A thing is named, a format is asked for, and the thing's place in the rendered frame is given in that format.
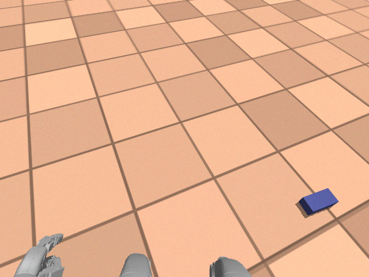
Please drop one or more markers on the left robot hand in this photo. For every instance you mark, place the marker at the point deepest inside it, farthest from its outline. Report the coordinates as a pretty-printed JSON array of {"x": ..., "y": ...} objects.
[{"x": 36, "y": 263}]

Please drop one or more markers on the carton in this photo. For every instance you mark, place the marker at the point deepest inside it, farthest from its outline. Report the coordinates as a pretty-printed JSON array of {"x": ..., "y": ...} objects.
[{"x": 318, "y": 201}]

